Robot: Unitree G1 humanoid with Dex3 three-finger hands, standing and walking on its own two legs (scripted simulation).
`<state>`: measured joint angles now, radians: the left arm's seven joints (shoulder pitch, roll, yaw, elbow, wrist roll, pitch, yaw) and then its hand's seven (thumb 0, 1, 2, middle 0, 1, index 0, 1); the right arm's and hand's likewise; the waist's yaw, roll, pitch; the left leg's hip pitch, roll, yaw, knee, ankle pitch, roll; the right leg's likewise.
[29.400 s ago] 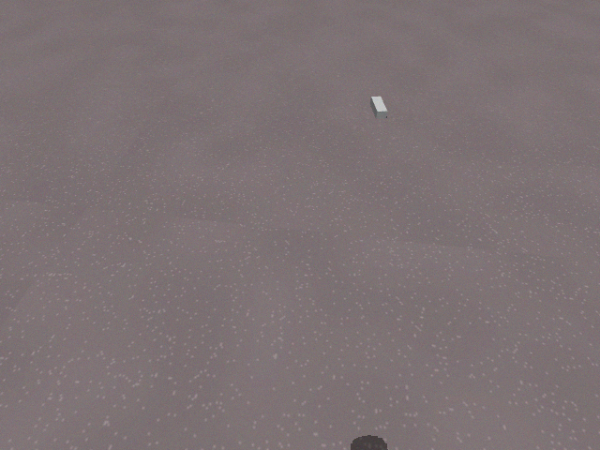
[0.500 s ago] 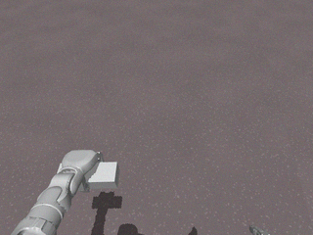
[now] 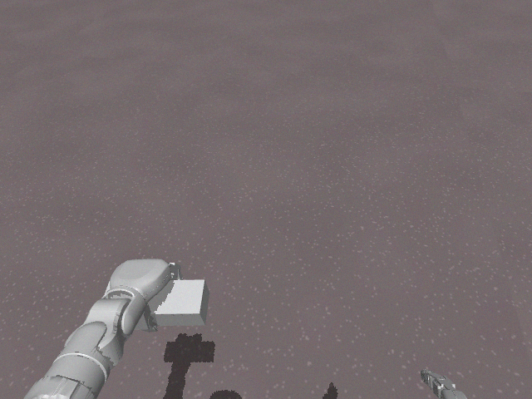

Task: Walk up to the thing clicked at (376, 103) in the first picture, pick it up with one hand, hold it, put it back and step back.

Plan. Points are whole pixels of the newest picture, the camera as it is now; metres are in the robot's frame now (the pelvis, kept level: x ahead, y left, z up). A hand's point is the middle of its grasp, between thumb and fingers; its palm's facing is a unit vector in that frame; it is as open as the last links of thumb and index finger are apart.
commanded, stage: hold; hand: left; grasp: from above
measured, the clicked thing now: (156, 303) +0.30 +0.22 -0.07
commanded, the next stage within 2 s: crouch in 0.96 s
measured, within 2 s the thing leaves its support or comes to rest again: neither
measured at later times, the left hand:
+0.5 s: hand (148, 304) +0.28 +0.22 -0.03, palm faces -0.46 -0.03 -0.89, open 9.3 cm
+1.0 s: hand (146, 302) +0.29 +0.22 -0.04, palm faces -0.47 -0.03 -0.88, open 9.3 cm
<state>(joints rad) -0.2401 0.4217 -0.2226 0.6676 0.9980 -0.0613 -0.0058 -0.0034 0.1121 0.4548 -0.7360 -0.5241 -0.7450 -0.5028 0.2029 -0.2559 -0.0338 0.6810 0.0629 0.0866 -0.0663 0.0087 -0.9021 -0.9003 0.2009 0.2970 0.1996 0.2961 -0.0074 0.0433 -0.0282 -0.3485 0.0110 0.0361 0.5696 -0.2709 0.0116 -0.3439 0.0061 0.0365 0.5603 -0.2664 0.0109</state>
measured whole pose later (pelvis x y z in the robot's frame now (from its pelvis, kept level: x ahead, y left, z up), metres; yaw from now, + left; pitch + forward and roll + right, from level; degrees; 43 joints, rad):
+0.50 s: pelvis +0.00 +0.00 +0.01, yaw +0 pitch +1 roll +0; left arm -0.22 0.43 -0.22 0.60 0.99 -0.07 -0.04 0.00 0.12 0.46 -0.72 -0.54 -0.73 -0.52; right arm 0.18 -0.26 -0.02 0.68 0.07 0.10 -0.07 0.01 -0.90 -0.90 0.20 0.30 0.20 0.30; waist 0.00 0.05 -0.01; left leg -0.28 0.01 0.04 0.50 -0.23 0.01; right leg -0.28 0.01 0.04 0.50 -0.24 0.01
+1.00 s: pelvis +0.00 +0.00 +0.01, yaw +0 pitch +1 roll +0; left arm -0.22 0.43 -0.22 0.62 1.00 -0.07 -0.02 0.00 0.10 0.48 -0.73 -0.54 -0.74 -0.51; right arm 0.18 -0.25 -0.03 0.68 0.07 0.12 -0.07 0.01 -0.90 -0.90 0.20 0.30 0.20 0.30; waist 0.00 0.04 0.00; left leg -0.27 0.01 0.04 0.48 -0.24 0.01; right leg -0.27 0.00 0.04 0.48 -0.24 0.01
